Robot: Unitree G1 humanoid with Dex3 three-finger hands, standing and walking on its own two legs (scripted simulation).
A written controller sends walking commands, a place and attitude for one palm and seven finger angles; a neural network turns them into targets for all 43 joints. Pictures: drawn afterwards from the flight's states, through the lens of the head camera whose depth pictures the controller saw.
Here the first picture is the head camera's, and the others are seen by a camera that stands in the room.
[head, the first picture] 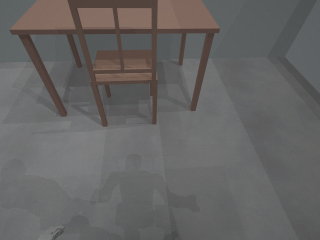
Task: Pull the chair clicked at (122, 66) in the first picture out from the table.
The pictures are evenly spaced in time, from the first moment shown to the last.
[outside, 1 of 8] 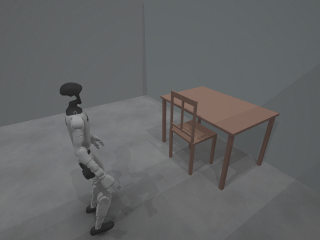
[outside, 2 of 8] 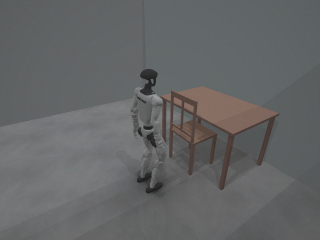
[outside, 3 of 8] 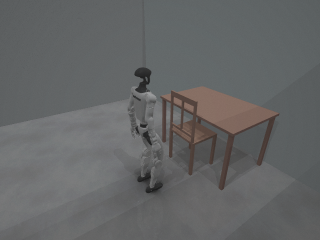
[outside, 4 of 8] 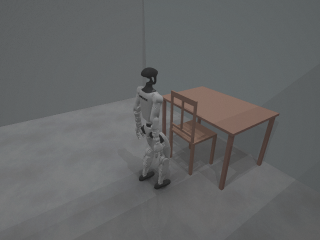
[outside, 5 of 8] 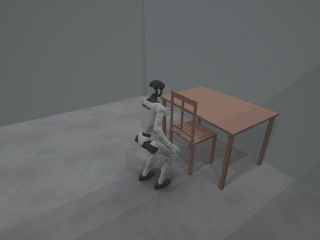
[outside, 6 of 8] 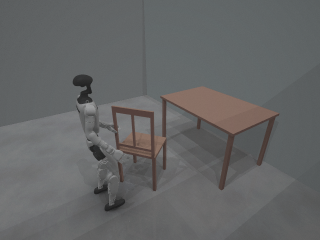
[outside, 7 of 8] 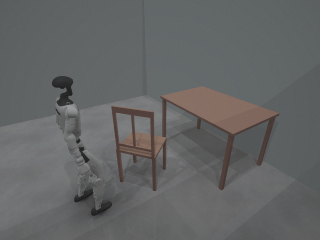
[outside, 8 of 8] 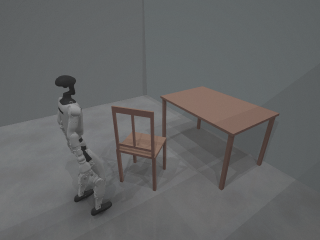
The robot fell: no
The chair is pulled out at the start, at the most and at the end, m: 0.00 0.65 0.65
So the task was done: yes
